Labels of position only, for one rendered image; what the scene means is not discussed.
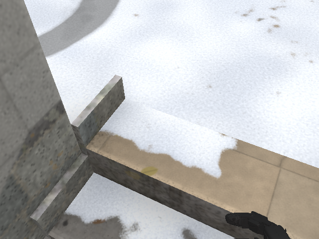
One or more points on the right robot hand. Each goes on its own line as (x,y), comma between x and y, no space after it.
(257,223)

